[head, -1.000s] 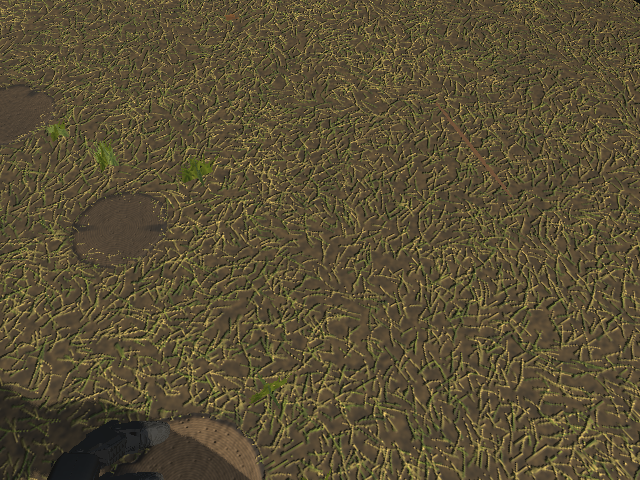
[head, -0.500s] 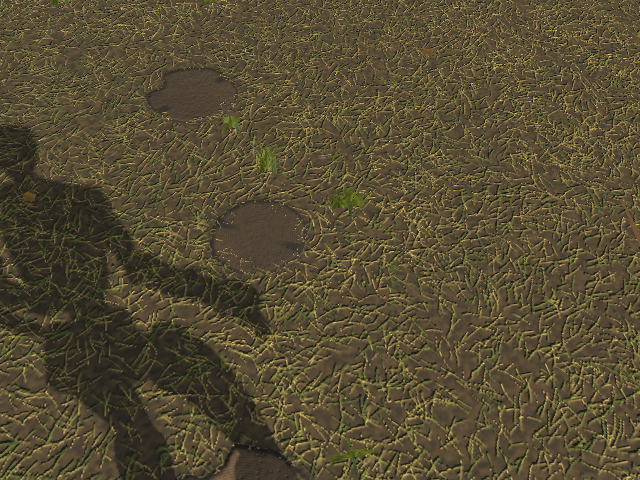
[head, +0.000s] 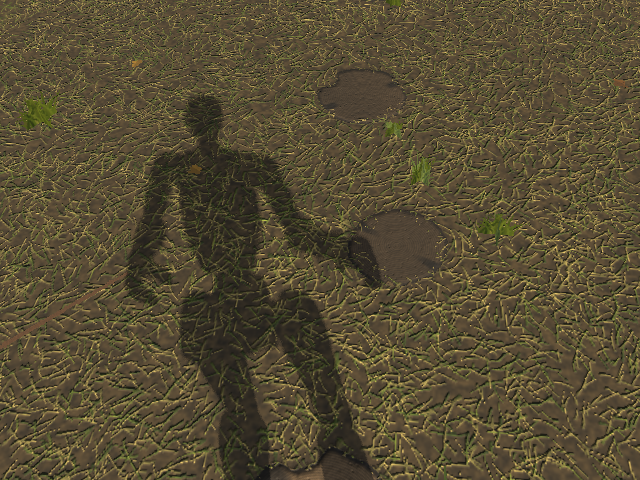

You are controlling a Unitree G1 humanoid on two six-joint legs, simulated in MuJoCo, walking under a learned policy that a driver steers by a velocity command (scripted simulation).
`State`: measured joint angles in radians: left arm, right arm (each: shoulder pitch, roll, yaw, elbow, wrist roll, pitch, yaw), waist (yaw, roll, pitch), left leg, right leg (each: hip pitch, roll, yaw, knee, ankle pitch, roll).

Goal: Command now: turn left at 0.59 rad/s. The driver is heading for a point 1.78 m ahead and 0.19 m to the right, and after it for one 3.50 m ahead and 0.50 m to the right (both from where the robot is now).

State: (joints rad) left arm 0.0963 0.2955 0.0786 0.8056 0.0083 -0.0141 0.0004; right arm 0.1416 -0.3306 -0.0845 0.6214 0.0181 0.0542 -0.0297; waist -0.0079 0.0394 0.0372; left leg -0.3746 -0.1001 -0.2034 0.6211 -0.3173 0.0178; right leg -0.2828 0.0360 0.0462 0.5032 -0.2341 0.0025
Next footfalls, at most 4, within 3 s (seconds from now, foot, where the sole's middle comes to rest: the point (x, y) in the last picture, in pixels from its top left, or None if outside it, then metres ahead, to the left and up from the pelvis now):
0.34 left None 0.02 0.14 -0.77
0.74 right None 0.13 -0.09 -0.77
1.26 left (271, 472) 0.48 0.15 -0.77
1.66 right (385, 432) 0.56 -0.09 -0.77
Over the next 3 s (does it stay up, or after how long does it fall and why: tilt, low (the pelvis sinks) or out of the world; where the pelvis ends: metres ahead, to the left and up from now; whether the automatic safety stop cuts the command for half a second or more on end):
stays up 0.95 0.09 0.00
